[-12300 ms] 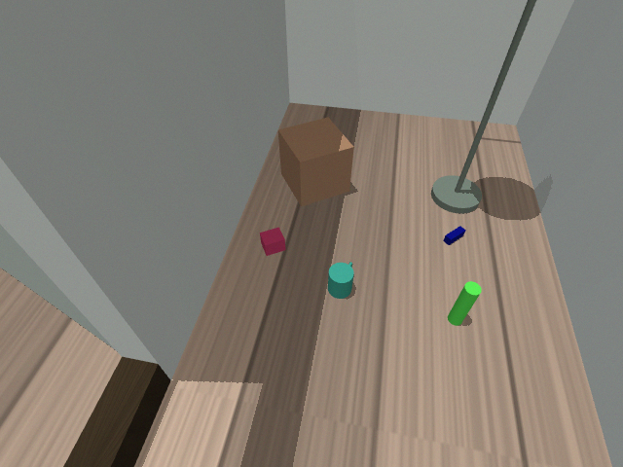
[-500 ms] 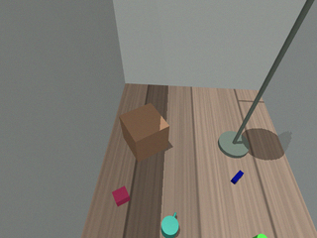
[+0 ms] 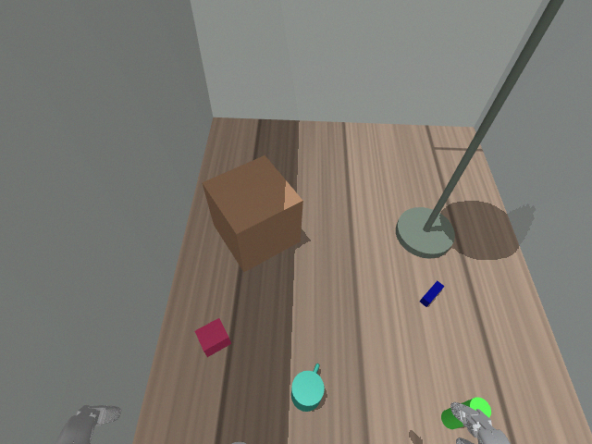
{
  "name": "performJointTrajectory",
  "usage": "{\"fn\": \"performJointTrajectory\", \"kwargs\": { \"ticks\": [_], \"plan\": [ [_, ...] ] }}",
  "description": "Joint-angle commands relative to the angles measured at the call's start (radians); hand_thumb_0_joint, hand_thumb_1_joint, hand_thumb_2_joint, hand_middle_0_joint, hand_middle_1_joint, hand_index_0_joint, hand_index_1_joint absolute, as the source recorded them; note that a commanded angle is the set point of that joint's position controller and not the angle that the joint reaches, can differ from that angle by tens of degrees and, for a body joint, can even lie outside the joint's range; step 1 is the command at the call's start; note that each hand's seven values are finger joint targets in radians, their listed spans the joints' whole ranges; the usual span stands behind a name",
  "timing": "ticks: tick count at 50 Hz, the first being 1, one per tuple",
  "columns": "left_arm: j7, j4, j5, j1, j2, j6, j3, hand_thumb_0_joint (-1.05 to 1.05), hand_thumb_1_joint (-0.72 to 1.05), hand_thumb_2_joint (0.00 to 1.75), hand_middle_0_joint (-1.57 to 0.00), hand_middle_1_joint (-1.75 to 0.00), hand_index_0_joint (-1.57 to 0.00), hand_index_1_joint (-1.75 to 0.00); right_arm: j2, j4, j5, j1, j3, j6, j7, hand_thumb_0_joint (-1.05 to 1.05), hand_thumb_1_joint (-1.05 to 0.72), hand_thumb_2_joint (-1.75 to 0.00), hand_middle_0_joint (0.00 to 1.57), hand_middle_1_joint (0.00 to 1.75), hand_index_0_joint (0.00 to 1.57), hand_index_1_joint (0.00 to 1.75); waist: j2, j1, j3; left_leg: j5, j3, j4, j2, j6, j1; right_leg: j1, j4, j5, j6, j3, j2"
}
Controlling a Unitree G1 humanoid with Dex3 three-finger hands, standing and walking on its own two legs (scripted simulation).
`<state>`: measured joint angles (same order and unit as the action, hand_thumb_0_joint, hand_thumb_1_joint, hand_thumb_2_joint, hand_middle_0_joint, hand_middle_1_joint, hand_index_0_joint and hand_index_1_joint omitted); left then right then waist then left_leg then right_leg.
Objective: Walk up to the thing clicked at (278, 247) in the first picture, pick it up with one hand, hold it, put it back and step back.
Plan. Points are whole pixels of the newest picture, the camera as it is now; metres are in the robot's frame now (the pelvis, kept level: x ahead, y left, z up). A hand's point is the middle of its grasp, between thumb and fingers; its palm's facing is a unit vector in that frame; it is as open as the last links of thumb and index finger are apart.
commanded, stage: rise first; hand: left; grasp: from above
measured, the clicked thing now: (213, 337) +0.49 +0.24 -0.71
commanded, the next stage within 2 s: none
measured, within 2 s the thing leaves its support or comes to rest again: neither
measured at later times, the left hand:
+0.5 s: hand out of the picture +0.14 +0.26 -0.19, palm faces -0.14 -0.87 -0.48, open 14.2 cm
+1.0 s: hand out of the picture +0.15 +0.29 -0.27, palm faces -0.31 -0.70 -0.64, open 14.2 cm
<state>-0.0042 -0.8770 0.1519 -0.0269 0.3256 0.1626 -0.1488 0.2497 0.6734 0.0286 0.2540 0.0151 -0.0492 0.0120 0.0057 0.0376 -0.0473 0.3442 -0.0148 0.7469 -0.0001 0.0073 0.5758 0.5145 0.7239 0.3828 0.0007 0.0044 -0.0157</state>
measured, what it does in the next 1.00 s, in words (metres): lowers itself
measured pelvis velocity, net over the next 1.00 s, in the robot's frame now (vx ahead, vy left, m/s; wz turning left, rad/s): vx -0.03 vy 0.00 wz -0.01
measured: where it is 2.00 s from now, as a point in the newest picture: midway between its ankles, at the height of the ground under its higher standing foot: outside the picture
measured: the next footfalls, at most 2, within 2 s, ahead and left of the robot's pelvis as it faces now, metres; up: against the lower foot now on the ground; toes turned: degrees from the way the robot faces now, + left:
none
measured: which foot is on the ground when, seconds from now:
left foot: down 0.00-1.00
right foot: down 0.00-1.00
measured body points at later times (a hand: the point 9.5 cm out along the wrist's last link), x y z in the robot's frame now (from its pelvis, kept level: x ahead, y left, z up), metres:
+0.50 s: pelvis +0.01 +0.00 -0.05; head +0.10 +0.02 +0.38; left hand +0.15 +0.31 -0.16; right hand +0.17 -0.25 -0.14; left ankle +0.01 +0.11 -0.71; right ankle -0.02 -0.12 -0.71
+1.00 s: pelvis -0.03 +0.00 -0.13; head +0.11 +0.02 +0.30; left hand +0.16 +0.32 -0.23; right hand +0.16 -0.25 -0.22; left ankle +0.01 +0.11 -0.71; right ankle -0.02 -0.12 -0.71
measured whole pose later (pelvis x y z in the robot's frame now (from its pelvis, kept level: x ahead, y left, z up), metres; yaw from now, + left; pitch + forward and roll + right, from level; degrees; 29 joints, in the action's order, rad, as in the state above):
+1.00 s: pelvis -0.03 +0.00 -0.13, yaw +0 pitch +26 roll -3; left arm 0.10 -0.55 0.45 -0.09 0.38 0.19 -0.11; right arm 0.26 0.56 0.00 0.16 0.01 -0.21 0.04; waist 0.01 0.02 -0.17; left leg 0.59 -0.04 1.44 0.00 0.00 1.30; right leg 1.22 1.41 0.65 0.00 -0.03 -0.02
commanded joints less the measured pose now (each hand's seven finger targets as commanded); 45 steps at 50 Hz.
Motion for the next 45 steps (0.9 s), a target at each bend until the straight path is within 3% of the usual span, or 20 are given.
{"fn": "performJointTrajectory", "kwargs": {
  "ticks": [1, 2, 7, 8, 9, 10, 12, 15, 16, 17, 19, 20, 21, 24, 33, 37, 39, 42, 44, 45],
  "plan": [
    [0.036, 0.248, 0.022, 0.024, 0.225, 0.009, -0.067, 0.00, -0.58, 0.97, -0.13, -1.04, -0.12, -1.04, 0.160, -0.160, 0.001, 0.000, 0.067, -0.064, 0.016, 0.00, -0.95, -0.91, 0.20, 0.30, 0.20, 0.30, 0.036, -0.016, -0.223, -0.159, 0.011, 0.021, -0.006, 0.004, -0.056, 0.047, 0.021, -0.156, 0.020, -0.017, -0.007],
    [0.038, 0.248, 0.025, -0.020, 0.217, 0.009, -0.072, 0.00, -0.59, 0.97, -0.12, -1.04, -0.11, -1.05, 0.145, -0.169, -0.001, -0.003, 0.058, -0.071, 0.017, 0.00, -0.95, -0.91, 0.20, 0.30, 0.20, 0.30, 0.046, -0.023, -0.245, -0.171, 0.007, 0.039, -0.003, 0.003, -0.052, 0.055, 0.042, -0.165, 0.020, -0.018, -0.006],
    [0.036, 0.429, 0.028, -0.068, 0.206, 0.027, -0.050, 0.00, -0.61, 0.99, -0.10, -1.06, -0.09, -1.07, 0.154, -0.192, -0.004, 0.005, 0.072, -0.103, 0.033, 0.00, -0.96, -0.91, 0.20, 0.30, 0.20, 0.30, 0.067, -0.002, -0.305, -0.227, -0.004, 0.113, 0.007, 0.007, -0.047, 0.121, 0.110, -0.204, 0.016, -0.018, -0.007],
    [0.037, 0.372, 0.033, -0.138, 0.202, 0.045, -0.062, 0.00, -0.60, 0.98, -0.10, -1.07, -0.09, -1.08, 0.143, -0.192, -0.004, 0.006, 0.059, -0.105, 0.035, 0.00, -0.96, -0.91, 0.20, 0.30, 0.20, 0.30, 0.045, -0.004, -0.293, -0.240, -0.003, 0.130, 0.006, 0.011, -0.028, 0.122, 0.117, -0.219, 0.013, -0.020, -0.007],
    [0.035, 0.479, 0.029, -0.112, 0.195, 0.047, -0.043, 0.00, -0.61, 0.98, -0.11, -1.06, -0.11, -1.07, 0.152, -0.207, -0.006, -0.001, 0.069, -0.112, 0.039, 0.00, -0.96, -0.91, 0.20, 0.30, 0.20, 0.30, 0.057, 0.002, -0.302, -0.248, -0.005, 0.144, 0.008, 0.011, -0.025, 0.134, 0.126, -0.225, 0.012, -0.021, -0.008],
    [0.036, 0.421, 0.036, -0.176, 0.196, 0.065, -0.057, 0.00, -0.61, 0.98, -0.10, -1.06, -0.09, -1.07, 0.151, -0.189, -0.007, 0.013, 0.066, -0.113, 0.040, 0.00, -0.95, -0.91, 0.20, 0.30, 0.20, 0.30, 0.050, -0.002, -0.308, -0.266, -0.009, 0.148, 0.010, 0.009, -0.029, 0.139, 0.136, -0.225, 0.014, -0.024, -0.009],
    [0.037, 0.471, 0.044, -0.202, 0.198, 0.081, -0.057, 0.00, -0.61, 0.98, -0.10, -1.05, -0.09, -1.06, 0.145, -0.193, -0.012, 0.005, 0.064, -0.117, 0.041, 0.00, -0.96, -0.91, 0.20, 0.30, 0.20, 0.30, 0.078, -0.012, -0.304, -0.258, -0.015, 0.161, 0.014, 0.005, -0.006, 0.168, 0.156, -0.198, 0.018, -0.030, -0.010],
    [0.041, 0.486, 0.058, -0.230, 0.191, 0.105, -0.049, 0.00, -0.60, 0.94, -0.11, -1.08, -0.11, -1.07, 0.142, -0.208, -0.013, -0.003, 0.060, -0.123, 0.043, 0.00, -0.95, -0.91, 0.20, 0.30, 0.20, 0.30, 0.063, -0.002, -0.286, -0.240, -0.018, 0.184, 0.012, 0.005, 0.040, 0.188, 0.178, -0.183, 0.019, -0.034, -0.012],
    [0.041, 0.569, 0.057, -0.203, 0.185, 0.104, -0.041, 0.00, -0.60, 0.95, -0.11, -1.06, -0.11, -1.06, 0.139, -0.237, -0.013, -0.019, 0.061, -0.129, 0.044, 0.00, -0.94, -0.91, 0.20, 0.30, 0.20, 0.30, 0.079, -0.010, -0.301, -0.262, -0.016, 0.197, 0.012, 0.006, 0.034, 0.188, 0.188, -0.205, 0.019, -0.034, -0.013],
    [0.046, 0.512, 0.070, -0.246, 0.186, 0.114, -0.050, 0.00, -0.60, 0.96, -0.11, -1.05, -0.10, -1.06, 0.140, -0.213, -0.014, 0.001, 0.062, -0.127, 0.046, 0.00, -0.94, -0.91, 0.20, 0.30, 0.20, 0.30, 0.069, -0.005, -0.302, -0.254, -0.018, 0.205, 0.012, 0.007, 0.041, 0.200, 0.193, -0.199, 0.018, -0.034, -0.015],
    [0.053, 0.574, 0.073, -0.238, 0.185, 0.118, -0.051, 0.00, -0.61, 0.95, -0.11, -1.06, -0.11, -1.06, 0.132, -0.250, -0.014, -0.022, 0.059, -0.133, 0.047, 0.00, -0.95, -0.91, 0.20, 0.30, 0.20, 0.30, 0.060, -0.009, -0.315, -0.241, -0.015, 0.230, 0.007, 0.012, 0.074, 0.206, 0.203, -0.206, 0.016, -0.031, -0.013],
    [0.053, 0.531, 0.075, -0.289, 0.178, 0.128, -0.050, 0.00, -0.59, 0.94, -0.10, -1.07, -0.11, -1.06, 0.132, -0.224, -0.015, 0.001, 0.059, -0.133, 0.046, 0.00, -0.94, -0.91, 0.20, 0.30, 0.20, 0.30, 0.056, -0.008, -0.319, -0.261, -0.016, 0.240, 0.010, 0.009, 0.077, 0.210, 0.219, -0.208, 0.017, -0.035, -0.014],
    [0.052, 0.592, 0.080, -0.261, 0.174, 0.127, -0.036, 0.00, -0.61, 0.96, -0.10, -1.07, -0.10, -1.07, 0.135, -0.252, -0.014, -0.022, 0.059, -0.136, 0.045, 0.00, -0.94, -0.91, 0.20, 0.30, 0.20, 0.30, 0.069, -0.012, -0.327, -0.279, -0.022, 0.243, 0.013, 0.007, 0.077, 0.226, 0.232, -0.210, 0.019, -0.039, -0.016],
    [0.057, 0.599, 0.091, -0.300, 0.173, 0.134, -0.043, 0.00, -0.61, 0.95, -0.10, -1.07, -0.10, -1.07, 0.133, -0.235, -0.017, 0.004, 0.063, -0.135, 0.043, 0.00, -0.94, -0.91, 0.20, 0.30, 0.20, 0.30, 0.086, -0.013, -0.356, -0.322, -0.029, 0.266, 0.017, 0.003, 0.075, 0.248, 0.263, -0.218, 0.021, -0.041, -0.018],
    [0.072, 0.668, 0.129, -0.324, 0.171, 0.139, -0.039, 0.00, -0.61, 0.95, -0.11, -1.06, -0.11, -1.06, 0.124, -0.281, -0.015, -0.032, 0.060, -0.142, 0.040, 0.00, -0.95, -0.91, 0.20, 0.30, 0.20, 0.30, 0.070, -0.019, -0.377, -0.218, -0.024, 0.332, 0.006, 0.011, 0.171, 0.306, 0.312, -0.167, 0.022, -0.039, -0.023],
    [0.078, 0.670, 0.143, -0.336, 0.169, 0.135, -0.041, 0.00, -0.61, 0.94, -0.12, -1.06, -0.12, -1.06, 0.130, -0.278, -0.016, -0.043, 0.061, -0.148, 0.041, 0.00, -0.95, -0.91, 0.20, 0.30, 0.20, 0.30, 0.092, -0.023, -0.355, -0.134, -0.047, 0.329, 0.012, 0.002, 0.208, 0.381, 0.354, -0.082, 0.029, -0.049, -0.024],
    [0.082, 0.681, 0.152, -0.258, 0.193, 0.123, -0.040, 0.00, -0.61, 0.93, -0.11, -1.07, -0.12, -1.07, 0.133, -0.278, -0.015, -0.053, 0.057, -0.152, 0.045, 0.00, -0.95, -0.91, 0.20, 0.30, 0.20, 0.30, 0.090, -0.003, -0.331, -0.046, -0.050, 0.337, 0.014, 0.002, 0.252, 0.415, 0.365, -0.029, 0.028, -0.046, -0.024],
    [0.092, 0.605, 0.201, -0.145, 0.199, 0.083, -0.022, 0.00, -0.61, 0.93, -0.12, -1.07, -0.12, -1.06, 0.135, -0.265, -0.014, -0.065, 0.053, -0.169, 0.049, 0.00, -0.96, -0.91, 0.20, 0.30, 0.20, 0.30, 0.076, 0.018, -0.289, 0.085, -0.041, 0.388, 0.007, 0.010, 0.356, 0.507, 0.403, 0.059, 0.029, -0.034, -0.022],
    [0.105, 0.536, 0.244, -0.078, 0.223, 0.048, -0.034, 0.00, -0.61, 0.93, -0.11, -1.09, -0.12, -1.08, 0.142, -0.243, -0.016, -0.077, 0.050, -0.182, 0.046, 0.00, -0.97, -0.91, 0.20, 0.30, 0.20, 0.30, 0.079, 0.012, -0.309, 0.108, -0.045, 0.430, 0.006, 0.007, 0.402, 0.567, 0.461, 0.084, 0.032, -0.032, -0.022],
    [0.115, 0.503, 0.273, -0.047, 0.214, 0.028, -0.018, 0.00, -0.59, 0.93, -0.10, -1.09, -0.11, -1.07, 0.142, -0.233, -0.016, -0.077, 0.052, -0.188, 0.044, 0.00, -0.95, -0.91, 0.20, 0.30, 0.20, 0.30, 0.080, 0.012, -0.329, 0.111, -0.032, 0.466, 0.001, 0.007, 0.421, 0.594, 0.485, 0.084, 0.033, -0.028, -0.022]
  ]
}}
